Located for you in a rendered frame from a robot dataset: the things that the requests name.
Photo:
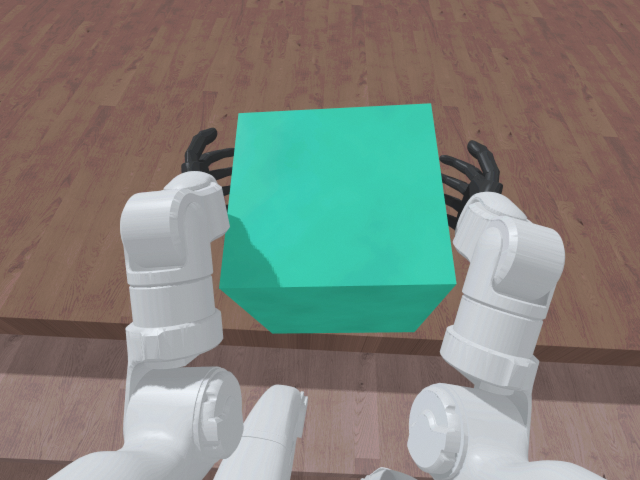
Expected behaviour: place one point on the right robot forearm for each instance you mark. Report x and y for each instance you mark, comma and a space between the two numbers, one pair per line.
514, 268

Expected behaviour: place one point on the robot right shin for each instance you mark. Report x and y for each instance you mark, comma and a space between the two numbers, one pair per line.
379, 469

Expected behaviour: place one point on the robot left thigh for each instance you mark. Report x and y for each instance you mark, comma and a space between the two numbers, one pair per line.
264, 450

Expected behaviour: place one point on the robot right upper arm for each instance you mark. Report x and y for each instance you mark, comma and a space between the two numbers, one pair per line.
463, 433

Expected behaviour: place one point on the robot right hand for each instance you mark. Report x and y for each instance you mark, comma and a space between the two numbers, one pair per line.
488, 181

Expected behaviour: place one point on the left robot forearm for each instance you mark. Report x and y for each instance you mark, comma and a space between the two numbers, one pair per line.
166, 237

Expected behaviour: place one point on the robot left upper arm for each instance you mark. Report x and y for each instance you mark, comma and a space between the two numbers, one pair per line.
179, 423

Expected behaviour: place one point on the carton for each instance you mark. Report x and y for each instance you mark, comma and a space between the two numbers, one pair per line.
338, 220

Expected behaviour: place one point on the robot left hand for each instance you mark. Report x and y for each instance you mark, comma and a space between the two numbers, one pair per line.
196, 161

